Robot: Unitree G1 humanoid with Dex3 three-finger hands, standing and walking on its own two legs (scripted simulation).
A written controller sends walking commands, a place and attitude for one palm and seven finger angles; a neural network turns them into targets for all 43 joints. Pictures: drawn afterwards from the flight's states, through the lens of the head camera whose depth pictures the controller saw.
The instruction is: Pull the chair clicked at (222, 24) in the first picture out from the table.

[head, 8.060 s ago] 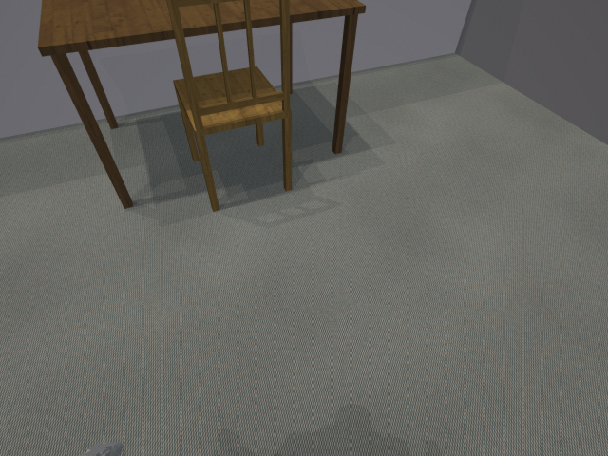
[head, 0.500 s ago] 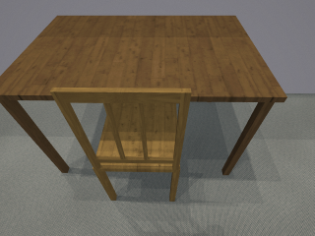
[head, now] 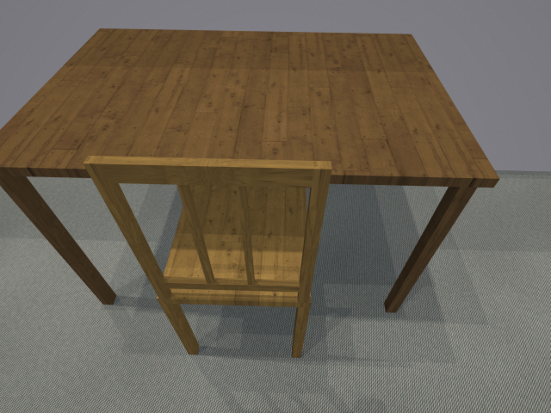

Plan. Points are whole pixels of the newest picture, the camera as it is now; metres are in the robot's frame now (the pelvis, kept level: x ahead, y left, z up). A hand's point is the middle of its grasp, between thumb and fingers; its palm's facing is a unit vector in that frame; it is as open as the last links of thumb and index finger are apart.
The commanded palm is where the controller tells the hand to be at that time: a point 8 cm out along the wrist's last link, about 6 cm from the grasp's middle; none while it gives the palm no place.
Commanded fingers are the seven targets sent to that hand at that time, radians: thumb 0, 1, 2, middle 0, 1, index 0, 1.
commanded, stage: look again from close up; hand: left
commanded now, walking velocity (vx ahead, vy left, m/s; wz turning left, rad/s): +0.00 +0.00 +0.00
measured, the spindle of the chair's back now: (199, 240) +0.45 +0.19 -0.08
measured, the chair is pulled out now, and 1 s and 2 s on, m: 0.00 0.00 0.00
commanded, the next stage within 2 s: raise the hand toward the chair's back in 0.06 s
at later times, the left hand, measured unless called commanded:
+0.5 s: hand (180, 362) +0.19 +0.15 -0.02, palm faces +0.02 -1.00 +0.03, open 8.5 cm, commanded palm +0.11 +0.22 -0.07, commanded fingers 0.00 0.48 0.72 -0.16 -0.23 -0.16 -0.23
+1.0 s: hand (167, 386) +0.17 +0.18 -0.07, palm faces -0.02 -1.00 +0.00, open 12.9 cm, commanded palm +0.13 +0.24 -0.05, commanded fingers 0.00 -0.10 0.47 -0.10 -0.14 -0.10 -0.14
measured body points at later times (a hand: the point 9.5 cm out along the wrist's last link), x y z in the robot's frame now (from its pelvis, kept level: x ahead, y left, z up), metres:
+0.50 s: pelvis -0.03 -0.01 -0.05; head -0.01 +0.01 +0.40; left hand +0.19 +0.20 -0.02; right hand +0.17 -0.27 -0.09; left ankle -0.06 +0.10 -0.74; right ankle +0.01 -0.12 -0.74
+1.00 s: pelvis -0.04 -0.01 -0.09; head +0.04 -0.01 +0.35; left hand +0.17 +0.23 -0.06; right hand +0.14 -0.22 -0.19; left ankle -0.06 +0.10 -0.74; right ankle +0.01 -0.12 -0.74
